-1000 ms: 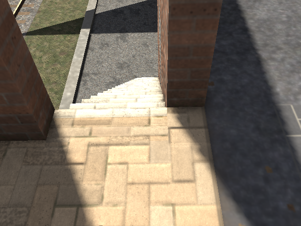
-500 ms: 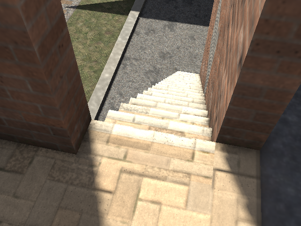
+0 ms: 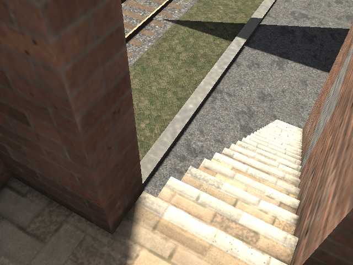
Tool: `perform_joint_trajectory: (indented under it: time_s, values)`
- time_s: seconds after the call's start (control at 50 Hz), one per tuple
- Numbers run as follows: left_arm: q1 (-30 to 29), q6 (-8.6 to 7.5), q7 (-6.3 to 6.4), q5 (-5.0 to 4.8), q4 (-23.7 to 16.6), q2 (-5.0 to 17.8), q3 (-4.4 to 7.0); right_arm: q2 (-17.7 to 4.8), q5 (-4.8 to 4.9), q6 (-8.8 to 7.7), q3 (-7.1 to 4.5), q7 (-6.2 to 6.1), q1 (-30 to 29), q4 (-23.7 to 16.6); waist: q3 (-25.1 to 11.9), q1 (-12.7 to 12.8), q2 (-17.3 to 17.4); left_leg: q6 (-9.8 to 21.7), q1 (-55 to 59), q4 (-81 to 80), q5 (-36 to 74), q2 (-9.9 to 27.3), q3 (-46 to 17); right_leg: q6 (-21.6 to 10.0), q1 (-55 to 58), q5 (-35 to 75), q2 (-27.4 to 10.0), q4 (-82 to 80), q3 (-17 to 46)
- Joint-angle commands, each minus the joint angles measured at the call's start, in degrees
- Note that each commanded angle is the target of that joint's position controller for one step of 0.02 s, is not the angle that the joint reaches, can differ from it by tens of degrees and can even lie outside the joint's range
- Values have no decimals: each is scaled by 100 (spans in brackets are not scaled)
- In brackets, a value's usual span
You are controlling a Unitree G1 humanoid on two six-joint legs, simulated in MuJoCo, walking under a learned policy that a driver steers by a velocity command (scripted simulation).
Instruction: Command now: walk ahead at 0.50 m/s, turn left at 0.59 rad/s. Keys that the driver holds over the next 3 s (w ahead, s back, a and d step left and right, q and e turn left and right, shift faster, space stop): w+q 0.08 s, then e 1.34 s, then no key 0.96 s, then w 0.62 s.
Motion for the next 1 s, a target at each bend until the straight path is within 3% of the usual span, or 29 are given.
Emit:
perform_joint_trajectory:
  time_s: [0.02,0.08,0.1,0.12,0.14,0.2,0.24,0.32,0.36,0.38,0.4,0.42,0.44,0.46,0.48,0.54,0.58,0.62,0.68,0.72,0.76,0.78,0.8,0.82,0.86,0.88,0.9,0.94,1.0]
  values:
    - [506,-36,109,-16,-94,-13,-80,-324,-52,-31,3,-170,-315,-413,-153,180,-497,55,-2028,507,918,958,-51,-1153,1632,-96,-1927,-2026,2286]
    - [323,-134,253,44,-86,174,12,-128,138,16,77,-119,-598,-535,-129,208,-259,-222,-1958,-163,1144,1180,177,-1063,1619,915,-1661,-2347,1018]
    - [182,-252,235,37,-350,695,243,-356,352,71,13,-251,-820,-684,-45,322,-91,-684,-2118,-291,993,1070,271,-1252,1693,3928,-1771,-1902,825]
    - [470,-518,270,-69,-415,1004,362,-319,419,316,120,-291,-964,-784,-117,500,-53,-1266,-2496,-432,444,877,333,-1308,1920,6298,-2001,-1416,795]
    - [764,-645,274,-58,-306,1116,445,-214,302,452,202,-232,-858,-873,-386,456,-48,-1559,-2394,-866,627,968,282,-1220,2084,6411,-1910,-1323,533]
    - [296,-537,-9,100,-594,1066,594,-238,155,676,198,-124,-505,-642,-344,158,-471,-1216,-1016,-1653,2463,999,502,-962,640,5187,-1195,-1481,-147]
    - [72,-375,-189,55,-684,864,614,-360,171,655,171,-178,-605,-587,-206,12,-452,-890,-265,-1953,2743,948,591,-806,57,4937,-1122,-1488,-241]
    - [710,-123,-169,-35,-559,1135,825,-813,167,476,48,-363,-1390,-773,-295,447,-526,-456,-883,-3681,2202,773,595,-807,1889,4852,-1524,-701,433]
    - [964,-22,-151,-126,-376,1153,802,-1329,379,355,-158,-413,-1200,-754,-752,271,-546,191,348,-4673,3553,455,947,-412,1995,4819,-1171,-109,566]
    - [1575,-20,-157,-90,-458,482,571,-1712,532,295,-248,-486,-892,-826,-2245,455,36,1363,2610,-3945,6292,1433,343,-30,1290,3328,-685,844,181]
    - [1748,-62,-174,31,-726,-110,315,-1841,501,287,-276,-562,-429,-977,-3343,177,1372,2902,4627,-4313,7210,3095,-1485,402,-715,-943,136,2334,-53]
    - [1161,403,136,-520,-205,438,478,-405,252,441,47,-574,-217,-673,-2245,-275,-287,1809,3589,-3672,9256,3055,-852,421,-1185,-3195,-15,3472,497]
    - [1170,138,-69,61,-945,104,328,-1715,293,255,-261,-617,41,-775,-2365,38,1398,2099,3037,-4437,6546,2994,-1087,454,-912,-3707,-240,3685,557]
    - [843,60,1,109,-724,699,531,-1465,441,202,-307,-613,-658,-846,-1171,144,654,1712,1559,-4938,5132,2615,-446,518,-860,-3249,-529,3841,558]
    - [1190,33,61,70,-569,693,481,-1402,519,284,-291,-627,-1245,-1136,-896,431,795,1616,888,-5299,4389,2534,-148,561,-544,-2842,-541,3662,488]
    - [1206,57,-17,83,-510,528,358,-1170,309,322,-261,-764,-1571,-1493,-907,601,483,1336,417,-5750,3524,2242,481,648,-107,-1799,-454,3364,205]
    - [1277,111,-163,-37,-447,575,335,-1189,214,283,-330,-870,-1671,-1634,-917,554,604,1099,568,-5805,2871,2082,838,627,137,-1437,-501,2579,91]
    - [1094,185,-278,-26,-505,600,312,-1284,182,257,-438,-856,-1460,-1620,-739,362,644,1066,910,-5789,2449,2396,672,525,-158,-1207,-612,1865,209]
    - [1149,341,-222,48,-525,550,284,-1403,290,88,-580,-820,-1182,-1558,-655,130,588,1097,1211,-5807,1627,2788,329,290,-318,-1055,-712,1204,306]
    - [1242,356,-152,-12,-447,561,331,-1258,205,17,-575,-837,-1498,-1583,-555,223,501,908,1002,-5780,800,2730,630,39,0,-549,-586,636,106]
    - [1452,232,-193,-163,-404,801,553,-977,60,64,-456,-889,-1418,-1420,-684,290,330,363,443,-5120,-118,2365,1041,-385,1023,133,-246,-194,-32]
    - [1697,84,-164,-172,-392,1085,673,-667,49,133,-359,-847,-1295,-1430,-592,400,-333,8,7,-3966,-380,1739,1577,-921,1302,993,-681,-1082,815]
    - [1828,-56,-62,-201,-572,1881,823,-249,30,125,-222,-863,-1093,-1809,-972,80,-1340,-583,-992,-2303,-1185,620,1841,-2358,1911,2963,-2186,-1398,3065]
    - [1513,-264,-87,150,-607,1865,849,-564,173,108,-223,-764,-1450,-1753,-144,398,-800,-677,-1859,-2089,-821,401,689,-2178,1275,1309,-2317,-1780,3420]
    - [912,-221,-100,-79,-643,1408,761,-1119,154,219,-497,-769,-1569,-1636,-347,205,-812,-633,-1958,-1124,-211,558,502,-1456,1236,276,-1665,-1679,2523]
    - [782,-146,-112,-214,-702,1283,697,-1094,97,236,-505,-807,-1415,-1555,-516,70,-779,-675,-1792,-783,-74,599,446,-1369,1050,799,-1636,-1573,2333]
    - [760,-51,-106,-221,-706,1200,665,-884,37,246,-432,-841,-1276,-1523,-507,-60,-629,-676,-1575,-599,88,613,437,-1308,790,1119,-1595,-1562,2248]
    - [797,27,-32,-28,-783,990,594,-776,209,259,-383,-889,-986,-1368,-542,-110,-638,-807,-1487,-418,556,533,465,-1386,663,1314,-1445,-1489,2112]
    - [979,-28,-60,-37,-856,1105,662,-716,235,379,-310,-802,-951,-1236,-536,-4,-721,-1011,-1308,-1204,709,478,692,-1493,750,1626,-1291,-1347,2080]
